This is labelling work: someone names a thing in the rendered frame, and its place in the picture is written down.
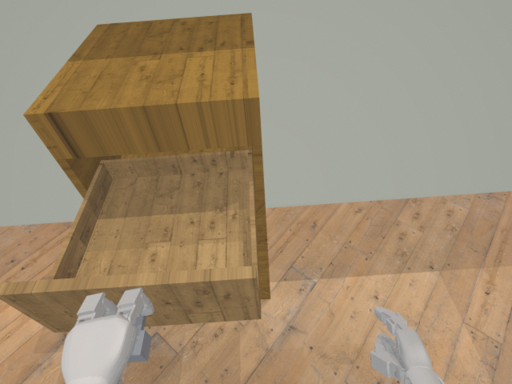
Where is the drawer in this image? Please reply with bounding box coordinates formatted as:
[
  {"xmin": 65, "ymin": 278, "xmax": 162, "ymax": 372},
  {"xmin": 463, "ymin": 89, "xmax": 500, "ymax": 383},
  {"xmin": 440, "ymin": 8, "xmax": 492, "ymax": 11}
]
[{"xmin": 0, "ymin": 150, "xmax": 262, "ymax": 333}]

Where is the right robot hand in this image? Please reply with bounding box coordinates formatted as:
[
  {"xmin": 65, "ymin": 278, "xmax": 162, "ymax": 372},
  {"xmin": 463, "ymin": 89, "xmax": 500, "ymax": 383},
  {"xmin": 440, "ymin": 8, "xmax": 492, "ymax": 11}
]
[{"xmin": 370, "ymin": 306, "xmax": 433, "ymax": 383}]

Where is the handle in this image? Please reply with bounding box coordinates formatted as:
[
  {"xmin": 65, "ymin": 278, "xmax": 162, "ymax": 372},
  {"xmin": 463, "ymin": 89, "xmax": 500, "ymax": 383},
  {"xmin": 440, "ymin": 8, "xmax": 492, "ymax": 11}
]
[{"xmin": 128, "ymin": 315, "xmax": 152, "ymax": 362}]

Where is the cabinet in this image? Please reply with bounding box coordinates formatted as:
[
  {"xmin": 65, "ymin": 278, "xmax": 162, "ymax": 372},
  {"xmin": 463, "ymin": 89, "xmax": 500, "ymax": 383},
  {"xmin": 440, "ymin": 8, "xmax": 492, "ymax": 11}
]
[{"xmin": 24, "ymin": 13, "xmax": 270, "ymax": 299}]

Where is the left robot hand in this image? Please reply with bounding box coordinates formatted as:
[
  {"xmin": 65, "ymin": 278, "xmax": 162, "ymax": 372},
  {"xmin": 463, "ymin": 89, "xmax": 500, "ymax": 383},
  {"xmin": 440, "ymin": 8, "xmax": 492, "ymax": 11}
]
[{"xmin": 62, "ymin": 288, "xmax": 154, "ymax": 384}]

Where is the robot right forearm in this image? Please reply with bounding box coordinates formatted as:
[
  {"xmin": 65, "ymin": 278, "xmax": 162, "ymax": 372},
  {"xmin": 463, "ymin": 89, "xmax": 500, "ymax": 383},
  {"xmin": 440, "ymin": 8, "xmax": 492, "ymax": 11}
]
[{"xmin": 404, "ymin": 367, "xmax": 445, "ymax": 384}]

